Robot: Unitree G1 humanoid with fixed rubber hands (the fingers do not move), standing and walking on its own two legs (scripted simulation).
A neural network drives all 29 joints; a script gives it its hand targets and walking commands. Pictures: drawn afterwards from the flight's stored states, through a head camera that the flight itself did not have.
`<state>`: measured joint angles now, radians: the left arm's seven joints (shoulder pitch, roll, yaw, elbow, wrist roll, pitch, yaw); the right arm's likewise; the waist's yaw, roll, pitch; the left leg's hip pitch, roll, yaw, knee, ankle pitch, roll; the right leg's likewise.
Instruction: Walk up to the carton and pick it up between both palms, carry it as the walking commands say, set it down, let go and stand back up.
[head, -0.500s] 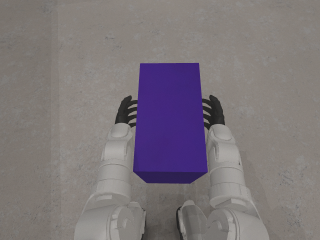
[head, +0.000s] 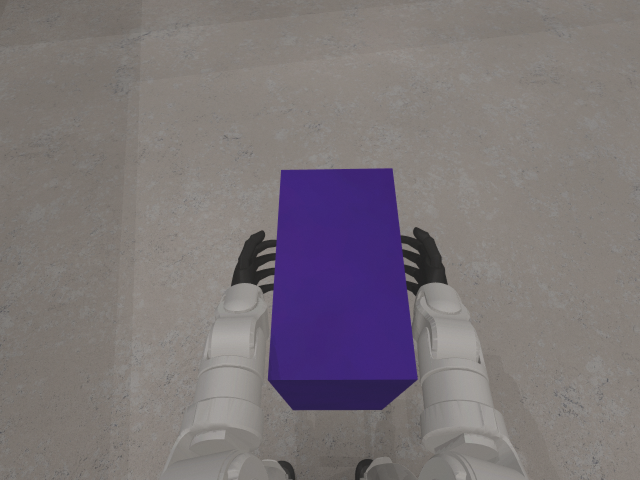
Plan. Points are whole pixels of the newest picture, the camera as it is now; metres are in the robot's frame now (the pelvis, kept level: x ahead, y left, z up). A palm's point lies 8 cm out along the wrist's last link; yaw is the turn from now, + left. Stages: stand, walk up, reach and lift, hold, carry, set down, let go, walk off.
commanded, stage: reach and lift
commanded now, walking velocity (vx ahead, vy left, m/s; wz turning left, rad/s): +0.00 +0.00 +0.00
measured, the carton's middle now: (336, 303) +0.37 -0.02 -0.08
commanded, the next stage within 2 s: hold in 1.92 s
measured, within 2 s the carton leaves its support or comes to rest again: neither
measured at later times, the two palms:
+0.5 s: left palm (241, 272) +0.35 +0.09 +0.06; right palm (452, 267) +0.34 -0.14 +0.07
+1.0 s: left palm (235, 285) +0.32 +0.10 +0.08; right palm (455, 281) +0.32 -0.14 +0.08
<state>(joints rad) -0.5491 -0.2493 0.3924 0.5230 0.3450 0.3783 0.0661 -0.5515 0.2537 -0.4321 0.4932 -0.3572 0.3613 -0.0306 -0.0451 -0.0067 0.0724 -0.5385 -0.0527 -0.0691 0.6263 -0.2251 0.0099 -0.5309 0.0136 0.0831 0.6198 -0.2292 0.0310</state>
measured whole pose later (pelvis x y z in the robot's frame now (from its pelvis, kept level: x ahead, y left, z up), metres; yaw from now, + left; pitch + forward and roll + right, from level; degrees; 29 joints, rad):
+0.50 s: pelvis +0.02 -0.01 +0.02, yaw +0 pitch -5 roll +0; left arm -0.47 -0.22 0.29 0.48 0.31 0.61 0.08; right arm -0.49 0.23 -0.34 0.46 -0.32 0.60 -0.07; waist -0.05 -0.02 0.04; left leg -0.16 -0.04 -0.08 0.43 -0.19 0.01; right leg -0.15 0.01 0.08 0.43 -0.19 0.02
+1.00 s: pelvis +0.00 -0.01 +0.02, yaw -1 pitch -10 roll +0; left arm -0.51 -0.24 0.36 0.51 0.32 0.70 0.09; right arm -0.53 0.24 -0.39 0.51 -0.33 0.67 -0.08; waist -0.01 0.00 0.06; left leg -0.09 -0.03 -0.07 0.47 -0.21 0.00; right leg -0.10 0.03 0.09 0.48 -0.21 0.01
